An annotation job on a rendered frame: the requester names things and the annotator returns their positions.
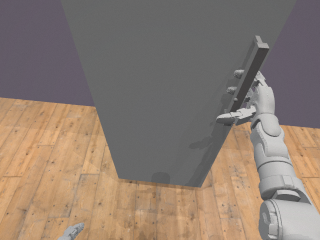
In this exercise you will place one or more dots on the robot right hand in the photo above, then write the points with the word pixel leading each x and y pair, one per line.
pixel 262 101

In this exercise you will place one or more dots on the robot left hand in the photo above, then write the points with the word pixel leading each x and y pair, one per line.
pixel 72 231

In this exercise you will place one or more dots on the robot right upper arm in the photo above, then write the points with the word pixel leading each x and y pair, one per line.
pixel 288 220

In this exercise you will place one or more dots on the fridge door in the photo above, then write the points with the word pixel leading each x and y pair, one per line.
pixel 158 73

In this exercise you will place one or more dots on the handle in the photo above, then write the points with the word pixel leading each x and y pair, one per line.
pixel 254 63

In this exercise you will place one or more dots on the right robot forearm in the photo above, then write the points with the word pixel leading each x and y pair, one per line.
pixel 278 179

